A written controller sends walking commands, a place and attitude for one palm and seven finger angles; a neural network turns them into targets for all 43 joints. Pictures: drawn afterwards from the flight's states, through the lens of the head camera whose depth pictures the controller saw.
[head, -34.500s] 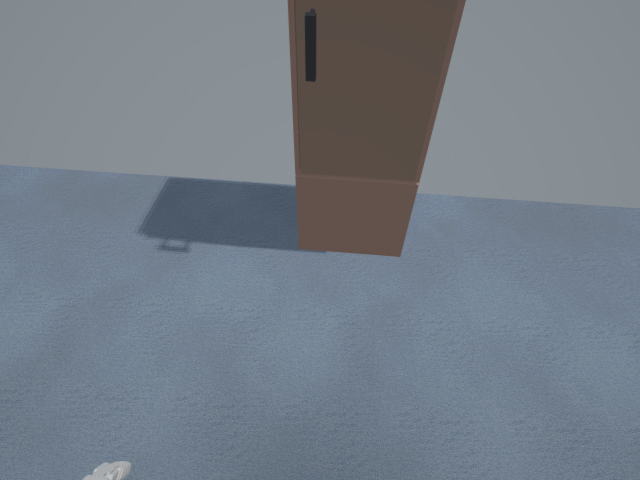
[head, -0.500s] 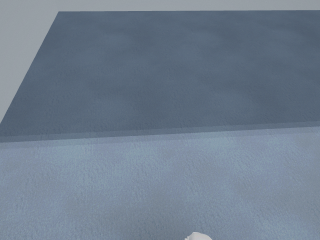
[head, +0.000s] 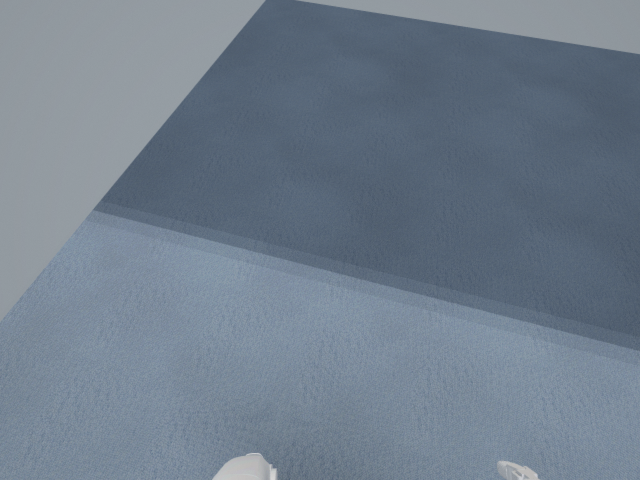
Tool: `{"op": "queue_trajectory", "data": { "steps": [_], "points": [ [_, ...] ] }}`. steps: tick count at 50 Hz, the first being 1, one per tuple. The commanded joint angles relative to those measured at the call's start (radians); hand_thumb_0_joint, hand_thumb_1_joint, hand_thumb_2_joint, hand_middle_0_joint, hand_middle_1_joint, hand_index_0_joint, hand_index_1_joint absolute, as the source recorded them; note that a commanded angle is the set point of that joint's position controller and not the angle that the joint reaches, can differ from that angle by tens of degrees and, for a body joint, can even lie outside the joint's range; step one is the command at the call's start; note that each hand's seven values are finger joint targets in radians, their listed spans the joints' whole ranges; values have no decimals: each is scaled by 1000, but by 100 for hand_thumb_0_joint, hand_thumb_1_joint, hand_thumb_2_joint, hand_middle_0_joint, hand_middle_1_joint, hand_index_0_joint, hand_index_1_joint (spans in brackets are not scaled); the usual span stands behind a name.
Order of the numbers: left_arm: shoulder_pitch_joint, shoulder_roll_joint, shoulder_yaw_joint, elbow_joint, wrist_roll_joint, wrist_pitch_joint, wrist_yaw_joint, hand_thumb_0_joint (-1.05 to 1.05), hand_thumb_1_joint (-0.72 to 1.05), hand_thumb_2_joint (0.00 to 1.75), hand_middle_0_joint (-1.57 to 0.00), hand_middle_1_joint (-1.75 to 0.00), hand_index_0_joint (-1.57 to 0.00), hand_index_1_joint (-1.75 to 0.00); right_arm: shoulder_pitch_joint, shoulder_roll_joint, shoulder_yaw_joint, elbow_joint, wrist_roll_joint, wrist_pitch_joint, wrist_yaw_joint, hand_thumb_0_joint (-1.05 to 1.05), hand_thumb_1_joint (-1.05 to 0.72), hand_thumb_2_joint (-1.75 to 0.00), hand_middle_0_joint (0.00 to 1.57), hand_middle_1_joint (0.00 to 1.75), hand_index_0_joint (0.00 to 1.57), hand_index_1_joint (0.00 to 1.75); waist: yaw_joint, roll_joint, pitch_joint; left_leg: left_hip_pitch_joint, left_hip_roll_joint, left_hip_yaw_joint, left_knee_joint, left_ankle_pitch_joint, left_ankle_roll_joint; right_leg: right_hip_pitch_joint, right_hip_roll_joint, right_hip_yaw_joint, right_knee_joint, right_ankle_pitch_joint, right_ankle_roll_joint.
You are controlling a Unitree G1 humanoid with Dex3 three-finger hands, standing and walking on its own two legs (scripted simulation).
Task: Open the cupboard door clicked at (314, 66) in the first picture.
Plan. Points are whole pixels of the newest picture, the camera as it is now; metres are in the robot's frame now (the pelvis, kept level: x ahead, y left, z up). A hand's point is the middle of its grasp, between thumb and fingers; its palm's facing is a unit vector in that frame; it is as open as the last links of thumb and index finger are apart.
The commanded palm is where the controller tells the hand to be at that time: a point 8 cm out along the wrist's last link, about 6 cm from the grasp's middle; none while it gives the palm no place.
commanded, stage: turn to face it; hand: left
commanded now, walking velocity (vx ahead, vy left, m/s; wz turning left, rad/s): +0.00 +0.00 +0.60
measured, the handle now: out of the picture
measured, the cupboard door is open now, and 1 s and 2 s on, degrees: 47 47 47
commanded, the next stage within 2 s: none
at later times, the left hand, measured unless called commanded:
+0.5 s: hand out of the picture +0.09 +0.18 -0.15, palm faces +0.26 -0.92 -0.30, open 7.4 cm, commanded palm none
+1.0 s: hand out of the picture -0.03 +0.18 -0.18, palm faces +0.59 -0.76 -0.26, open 7.4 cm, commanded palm none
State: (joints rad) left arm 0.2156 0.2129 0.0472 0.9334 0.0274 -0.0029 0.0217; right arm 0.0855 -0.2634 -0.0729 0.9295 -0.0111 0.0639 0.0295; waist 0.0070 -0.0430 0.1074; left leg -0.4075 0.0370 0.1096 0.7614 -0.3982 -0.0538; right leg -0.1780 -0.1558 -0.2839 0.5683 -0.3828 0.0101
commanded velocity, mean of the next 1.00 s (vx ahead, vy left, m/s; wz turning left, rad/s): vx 0.00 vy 0.00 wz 0.60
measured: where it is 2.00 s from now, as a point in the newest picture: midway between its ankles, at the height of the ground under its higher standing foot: outside the picture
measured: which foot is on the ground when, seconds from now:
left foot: up 0.00-0.02, down 0.04-0.44, up 0.46-0.86, down 0.88-1.00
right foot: down 0.00-0.04, up 0.06-0.42, down 0.44-0.88, up 0.90-1.00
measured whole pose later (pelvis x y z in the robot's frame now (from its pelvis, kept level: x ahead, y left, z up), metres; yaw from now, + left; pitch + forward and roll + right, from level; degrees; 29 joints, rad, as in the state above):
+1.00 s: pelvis +0.05 -0.03 -0.01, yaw +35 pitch +1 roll +1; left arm 0.20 0.26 0.07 0.93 0.02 0.07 0.02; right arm 0.10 -0.23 -0.05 0.89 -0.02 0.03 0.01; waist 0.02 -0.06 0.10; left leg -0.31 -0.02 0.06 0.61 -0.31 0.04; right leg -0.44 -0.12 -0.08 1.11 -0.52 0.08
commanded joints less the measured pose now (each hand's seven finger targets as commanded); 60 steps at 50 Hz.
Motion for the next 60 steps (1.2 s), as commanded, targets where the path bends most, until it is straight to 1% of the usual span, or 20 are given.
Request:
{"op": "queue_trajectory", "data": {
  "steps": [1, 2, 3, 4, 7, 10, 17, 20, 21, 22, 23, 26, 28, 37, 42, 43, 44, 45, 50, 60],
  "points": [
    [17, 196, 52, -73, -12, -14, -4, 0, 90, 90, -20, -30, -20, -30, 167, -125, -27, -50, -12, -38, -3, 0, -90, -90, 20, 30, 20, 30, -93, 13, -255, 374, 28, -26, -289, 367, 63, -68, -160, 61, 243, 592, 0],
    [-11, 119, 35, -118, -22, -10, -13, 0, 90, 90, -20, -30, -20, -30, 244, -254, -60, -47, -19, -48, -11, 0, -90, -90, 20, 30, 20, 30, -137, 330, -294, 528, 346, -470, -338, 786, 229, -375, 14, 61, 509, -172, 82],
    [-63, 122, 29, -149, -12, 9, -3, 0, 90, 90, -20, -30, -20, -30, 283, -295, -63, -33, -6, -38, -21, 0, -90, -90, 20, 30, 20, 30, -140, 287, -328, 511, 431, -538, -343, 952, 323, -433, 44, 222, 637, -311, 72],
    [-61, 134, 33, -163, -8, 16, 1, 0, 90, 90, -20, -30, -20, -30, 234, -280, -56, -49, -8, -37, -24, 0, -90, -90, 20, 30, 20, 30, -106, 183, -281, 428, 421, -444, -358, 746, 325, -430, 19, 264, 658, -270, 62],
    [-50, 129, 39, -100, -2, 29, -6, 0, 90, 90, -20, -30, -20, -30, 80, -192, -32, -92, -10, -48, -43, 0, -90, -90, 20, 30, 20, 30, -42, 218, -160, 257, 252, -343, -411, 558, 228, -424, 29, 303, 661, -63, 81],
    [2, 121, 38, -82, -2, 34, -14, 0, 90, 90, -20, -30, -20, -30, 63, -175, -26, -99, -8, -56, -41, 0, -90, -90, 20, 30, 20, 30, -9, 165, -164, 244, 187, -277, -408, 541, 201, -372, 58, 283, 571, 0, 87],
    [-40, 98, 29, -122, -10, 27, -9, 0, 90, 90, -20, -30, -20, -30, 71, -179, -41, -98, -17, -42, -32, 0, -90, -90, 20, 30, 20, 30, -24, 194, -154, 163, 168, -371, -386, 421, 211, -212, 124, 250, 226, -43, 76],
    [69, 116, 38, -104, -13, 7, -5, 0, 90, 90, -20, -30, -20, -30, 17, -169, -46, -113, -7, -36, -31, 0, -90, -90, 20, 30, 20, 30, 35, 178, -178, 57, 120, -369, -273, 408, 161, 12, 144, 234, -65, 132, 65],
    [110, 167, 48, -98, -5, -7, 2, 0, 90, 90, -20, -30, -20, -30, 27, -118, -43, -118, 4, -38, -27, 0, -90, -90, 20, 30, 20, 30, 53, 28, -209, -59, 36, -311, -151, 233, 101, 159, 23, 345, -228, 176, 39],
    [118, 272, 69, -100, 10, -14, 11, 0, 90, 90, -20, -30, -20, -30, 38, -38, -32, -139, 8, -41, -23, 0, -90, -90, 20, 30, 20, 30, 60, -311, -199, -234, -129, -121, 128, -169, 10, 219, -281, 665, -300, 299, -76],
    [105, 272, 59, -108, 1, -11, 15, 0, 90, 90, -20, -30, -20, -30, 19, -92, -38, -138, -1, -35, -20, 0, -90, -90, 20, 30, 20, 30, 60, -266, -185, -210, -78, -168, 362, -250, 19, 89, -361, 674, -283, 382, -154],
    [-50, 157, 34, -137, -7, -8, 19, 0, 90, 90, -20, -30, -20, -30, 59, -71, -37, -77, -5, -10, -7, 0, -90, -90, 20, 30, 20, 30, -28, -177, -121, -197, -11, -157, 532, -51, -4, 16, -190, 410, -233, 435, -121],
    [-30, 134, 28, -134, -8, -15, 16, 0, 90, 90, -20, -30, -20, -30, 53, -44, -27, -70, -4, -7, -1, 0, -90, -90, 20, 30, 20, 30, -25, -162, -126, -193, -12, -122, 464, -11, -19, 60, -151, 296, -205, 579, -95],
    [88, 191, 55, -85, 2, -13, 15, 0, 90, 90, -20, -30, -20, -30, -44, -17, -1, -86, 2, -16, 5, 0, -90, -90, 20, 30, 20, 30, 39, -169, -145, -78, -14, -8, 48, -59, -8, 196, -215, 197, -124, 781, -115],
    [39, 212, 63, -85, -7, -9, 3, 0, 90, 90, -20, -30, -20, -30, 67, -60, -13, -72, -3, -29, 1, 0, -90, -90, 20, 30, 20, 30, -35, -123, -186, 196, -42, 27, -248, 133, 32, 62, -203, 106, 58, 696, -47],
    [24, 192, 58, -101, -14, -5, -3, 0, 90, 90, -20, -30, -20, -30, 143, -124, -31, -56, -9, -36, -3, 0, -90, -90, 20, 30, 20, 30, -83, 13, -238, 385, 46, -81, -317, 336, 78, -92, -160, 68, 226, 516, 3],
    [-18, 111, 38, -146, -22, 0, -12, 0, 90, 90, -20, -30, -20, -30, 216, -245, -61, -49, -16, -42, -12, 0, -90, -90, 20, 30, 20, 30, -125, 349, -252, 511, 349, -510, -371, 737, 240, -401, 11, 68, 479, -220, 83],
    [-102, 122, 28, -180, -10, 17, -2, 0, 90, 90, -20, -30, -20, -30, 263, -262, -60, -28, -6, -33, -21, 0, -90, -90, 20, 30, 20, 30, -133, 267, -246, 483, 406, -520, -356, 903, 313, -445, 26, 215, 584, -298, 70],
    [-43, 126, 43, -109, -2, 38, -13, 0, 90, 90, -20, -30, -20, -30, 64, -167, -28, -88, -10, -49, -45, 0, -90, -90, 20, 30, 20, 30, -18, 197, -142, 242, 202, -321, -426, 520, 209, -388, 38, 292, 622, -22, 78],
    [-63, 98, 30, -138, -12, 24, -8, 0, 90, 90, -20, -30, -20, -30, 93, -174, -43, -82, -16, -42, -36, 0, -90, -90, 20, 30, 20, 30, -26, 214, -159, 213, 160, -392, -363, 524, 211, -205, 131, 249, 189, -45, 76]
  ]
}}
